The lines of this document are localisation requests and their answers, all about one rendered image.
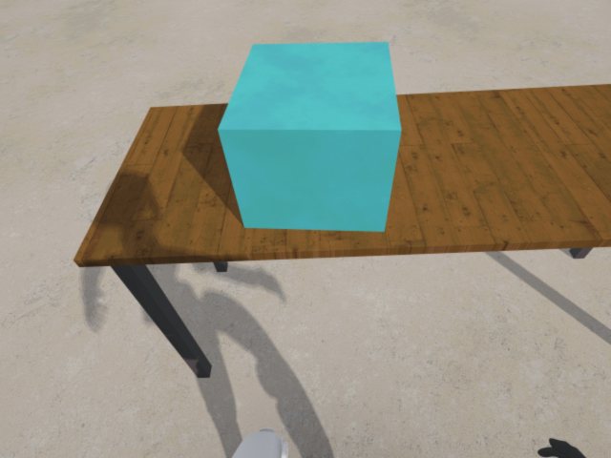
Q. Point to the right robot hand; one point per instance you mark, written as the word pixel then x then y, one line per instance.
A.
pixel 560 449

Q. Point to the table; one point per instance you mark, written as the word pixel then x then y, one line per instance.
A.
pixel 476 171

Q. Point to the left robot thigh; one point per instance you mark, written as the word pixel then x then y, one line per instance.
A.
pixel 262 444

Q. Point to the carton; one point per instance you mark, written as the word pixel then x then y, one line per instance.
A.
pixel 311 136

